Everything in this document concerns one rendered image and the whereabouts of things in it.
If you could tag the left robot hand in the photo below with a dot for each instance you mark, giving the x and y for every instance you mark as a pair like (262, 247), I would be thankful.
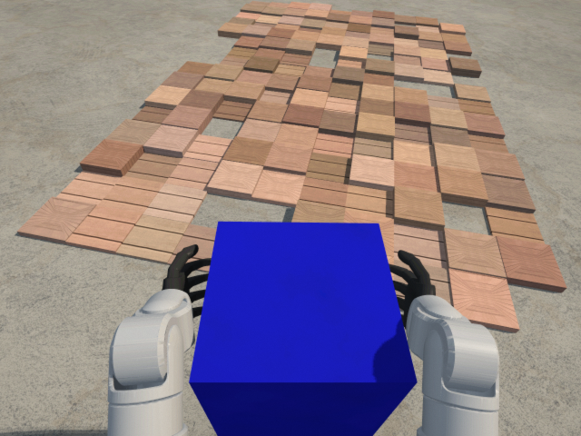
(179, 270)

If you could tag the right robot forearm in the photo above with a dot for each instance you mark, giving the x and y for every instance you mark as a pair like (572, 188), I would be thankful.
(460, 379)

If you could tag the left robot forearm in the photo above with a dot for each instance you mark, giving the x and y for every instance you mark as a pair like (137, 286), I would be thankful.
(146, 367)

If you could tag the right robot hand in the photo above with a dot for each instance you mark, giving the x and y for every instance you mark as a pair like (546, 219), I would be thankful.
(418, 282)

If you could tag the carton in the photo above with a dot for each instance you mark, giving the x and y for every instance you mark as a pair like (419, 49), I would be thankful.
(301, 332)

